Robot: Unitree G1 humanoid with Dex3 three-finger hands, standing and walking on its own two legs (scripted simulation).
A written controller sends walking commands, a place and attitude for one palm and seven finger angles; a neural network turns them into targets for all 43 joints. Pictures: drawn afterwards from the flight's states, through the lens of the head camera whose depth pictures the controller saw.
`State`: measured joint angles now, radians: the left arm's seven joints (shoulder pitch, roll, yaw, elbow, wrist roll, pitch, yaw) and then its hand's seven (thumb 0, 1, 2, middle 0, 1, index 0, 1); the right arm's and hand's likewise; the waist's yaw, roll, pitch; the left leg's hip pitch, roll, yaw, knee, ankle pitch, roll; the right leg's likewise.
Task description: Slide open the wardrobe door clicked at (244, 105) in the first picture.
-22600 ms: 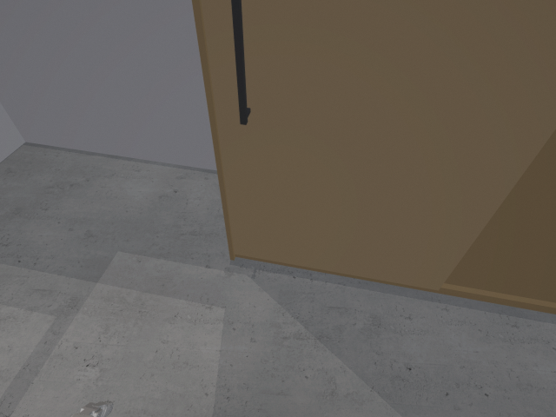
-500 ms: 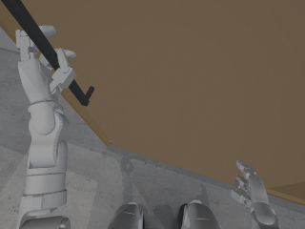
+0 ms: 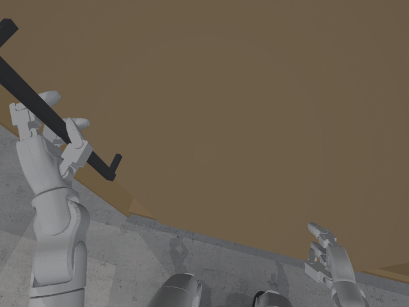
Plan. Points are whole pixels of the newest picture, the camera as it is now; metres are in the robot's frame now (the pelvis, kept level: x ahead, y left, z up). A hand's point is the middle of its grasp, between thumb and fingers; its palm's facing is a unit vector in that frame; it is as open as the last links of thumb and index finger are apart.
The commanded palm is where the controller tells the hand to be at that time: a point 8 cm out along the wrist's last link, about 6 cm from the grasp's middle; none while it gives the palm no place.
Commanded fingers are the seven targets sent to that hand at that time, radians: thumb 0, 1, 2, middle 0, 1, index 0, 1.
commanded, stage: step sideways, sliding the door along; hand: left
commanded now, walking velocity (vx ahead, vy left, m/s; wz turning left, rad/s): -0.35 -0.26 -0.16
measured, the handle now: (73, 125) +0.35 +0.27 +0.15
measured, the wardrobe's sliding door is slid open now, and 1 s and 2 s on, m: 0.18 0.45 0.52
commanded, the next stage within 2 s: stop walking and hold the door there in 1.62 s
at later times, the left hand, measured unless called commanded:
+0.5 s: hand (170, 167) +0.28 +0.08 +0.16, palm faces +0.09 -0.99 -0.14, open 6.0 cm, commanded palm +0.26 +0.10 +0.15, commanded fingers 0.00 0.90 0.90 -0.45 -1.40 -0.45 -1.40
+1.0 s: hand (253, 184) +0.27 -0.03 +0.17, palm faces +0.10 -0.99 -0.04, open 6.2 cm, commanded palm +0.25 -0.01 +0.14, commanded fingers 0.00 0.90 0.90 -0.45 -1.40 -0.45 -1.40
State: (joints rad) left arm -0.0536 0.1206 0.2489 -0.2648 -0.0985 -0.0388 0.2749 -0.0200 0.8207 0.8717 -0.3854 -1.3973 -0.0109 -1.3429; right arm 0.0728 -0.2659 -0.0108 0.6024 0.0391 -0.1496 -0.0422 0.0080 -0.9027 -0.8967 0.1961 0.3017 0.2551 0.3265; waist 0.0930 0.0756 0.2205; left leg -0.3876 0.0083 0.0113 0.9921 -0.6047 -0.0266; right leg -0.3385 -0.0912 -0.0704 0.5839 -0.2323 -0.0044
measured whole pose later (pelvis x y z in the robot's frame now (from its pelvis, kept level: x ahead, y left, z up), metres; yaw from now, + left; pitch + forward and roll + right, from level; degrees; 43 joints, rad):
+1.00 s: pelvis -0.14 -0.16 +0.00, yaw -7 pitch -2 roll -3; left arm -0.41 0.24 0.14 0.08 -0.07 -0.07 0.15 0.01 0.81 0.87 -0.43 -1.40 -0.15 -1.32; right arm 0.16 -0.22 -0.03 0.65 0.01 -0.04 -0.05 0.01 -0.90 -0.90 0.19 0.30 0.20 0.30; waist 0.02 0.00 0.19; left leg -0.20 0.10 0.10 0.55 -0.31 0.00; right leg -0.48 0.07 -0.03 0.96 -0.42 0.00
